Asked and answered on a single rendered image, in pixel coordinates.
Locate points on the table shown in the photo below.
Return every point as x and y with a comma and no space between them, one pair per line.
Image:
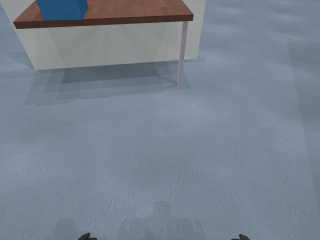
117,12

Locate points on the carton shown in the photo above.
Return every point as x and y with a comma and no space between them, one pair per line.
56,10

